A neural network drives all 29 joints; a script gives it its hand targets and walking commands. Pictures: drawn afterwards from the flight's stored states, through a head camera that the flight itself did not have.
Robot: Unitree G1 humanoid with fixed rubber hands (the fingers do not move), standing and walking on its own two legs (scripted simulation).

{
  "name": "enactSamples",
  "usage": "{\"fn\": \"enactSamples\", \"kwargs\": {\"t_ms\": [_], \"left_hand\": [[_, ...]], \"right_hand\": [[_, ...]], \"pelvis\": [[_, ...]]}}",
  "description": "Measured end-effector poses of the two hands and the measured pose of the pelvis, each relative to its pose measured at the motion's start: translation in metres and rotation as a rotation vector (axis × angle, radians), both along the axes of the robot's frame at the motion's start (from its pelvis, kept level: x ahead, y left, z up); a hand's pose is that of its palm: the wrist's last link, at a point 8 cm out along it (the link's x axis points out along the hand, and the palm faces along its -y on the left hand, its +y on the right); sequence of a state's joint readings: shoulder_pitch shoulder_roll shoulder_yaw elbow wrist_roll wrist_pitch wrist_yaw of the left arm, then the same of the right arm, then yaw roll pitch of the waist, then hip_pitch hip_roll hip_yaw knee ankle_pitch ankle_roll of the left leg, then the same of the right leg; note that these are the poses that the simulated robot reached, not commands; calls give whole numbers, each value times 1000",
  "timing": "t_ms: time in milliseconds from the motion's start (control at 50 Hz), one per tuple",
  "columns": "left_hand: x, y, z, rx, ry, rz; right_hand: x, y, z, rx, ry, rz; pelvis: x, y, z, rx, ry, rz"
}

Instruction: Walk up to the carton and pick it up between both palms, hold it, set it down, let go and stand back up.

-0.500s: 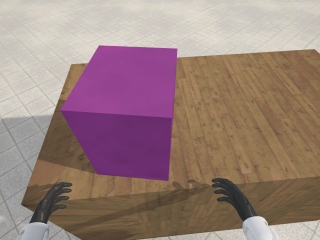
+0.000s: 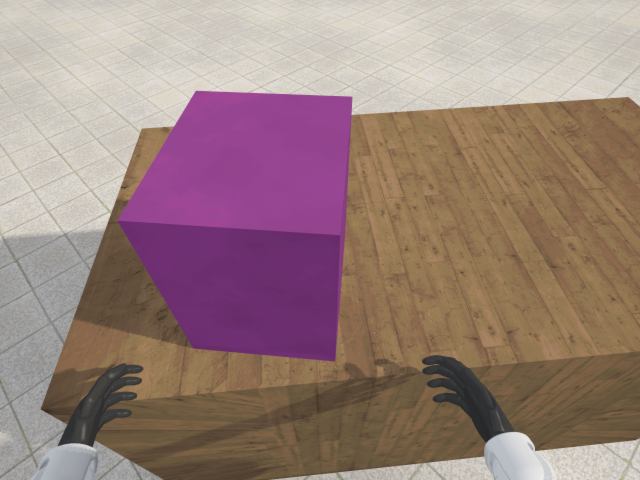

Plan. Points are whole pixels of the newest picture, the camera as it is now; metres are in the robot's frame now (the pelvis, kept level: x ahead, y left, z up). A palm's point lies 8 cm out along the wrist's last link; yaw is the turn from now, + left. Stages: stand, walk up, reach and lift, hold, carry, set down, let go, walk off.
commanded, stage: stand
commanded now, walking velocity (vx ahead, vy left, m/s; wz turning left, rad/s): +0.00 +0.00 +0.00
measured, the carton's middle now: (267, 230) +0.44 +0.06 +0.06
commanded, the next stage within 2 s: none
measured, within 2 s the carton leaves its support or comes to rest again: neither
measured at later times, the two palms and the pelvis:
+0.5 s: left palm (85, 433) +0.20 +0.27 -0.01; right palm (485, 418) +0.18 -0.20 -0.03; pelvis +0.00 +0.00 +0.00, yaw +0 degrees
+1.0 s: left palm (84, 433) +0.20 +0.27 -0.01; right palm (485, 418) +0.18 -0.20 -0.03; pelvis +0.00 +0.00 +0.00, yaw +0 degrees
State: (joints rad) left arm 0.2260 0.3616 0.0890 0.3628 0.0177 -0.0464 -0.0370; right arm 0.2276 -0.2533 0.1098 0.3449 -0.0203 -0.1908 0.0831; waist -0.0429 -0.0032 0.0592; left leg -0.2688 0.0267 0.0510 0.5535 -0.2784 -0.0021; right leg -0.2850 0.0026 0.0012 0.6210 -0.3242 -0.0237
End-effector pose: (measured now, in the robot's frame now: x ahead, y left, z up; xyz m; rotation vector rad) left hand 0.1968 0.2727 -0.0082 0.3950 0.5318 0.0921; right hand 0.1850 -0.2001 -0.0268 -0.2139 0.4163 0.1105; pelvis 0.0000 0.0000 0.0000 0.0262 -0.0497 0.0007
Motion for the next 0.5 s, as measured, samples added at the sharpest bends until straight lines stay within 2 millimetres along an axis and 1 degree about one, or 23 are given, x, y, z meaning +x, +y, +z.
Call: {"fn": "enactSamples", "kwargs": {"t_ms": [500], "left_hand": [[0,0,0,3,2,-1]], "right_hand": [[0,0,0,1,-1,1]], "pelvis": [[0,-1,0,1,2,-1]]}}
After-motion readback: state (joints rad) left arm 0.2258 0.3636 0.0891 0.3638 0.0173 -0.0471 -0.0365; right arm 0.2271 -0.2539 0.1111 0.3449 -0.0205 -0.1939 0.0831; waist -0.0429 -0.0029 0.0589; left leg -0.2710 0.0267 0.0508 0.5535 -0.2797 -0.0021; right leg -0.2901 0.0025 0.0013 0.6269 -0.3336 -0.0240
